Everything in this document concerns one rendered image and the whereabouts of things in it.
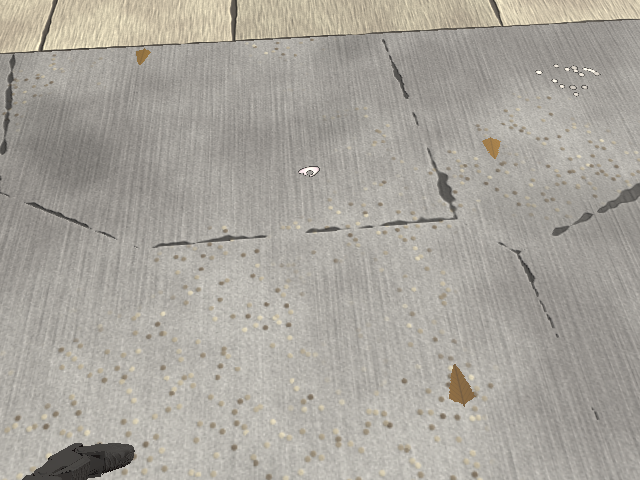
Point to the robot left hand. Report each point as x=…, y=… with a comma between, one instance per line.
x=78, y=462

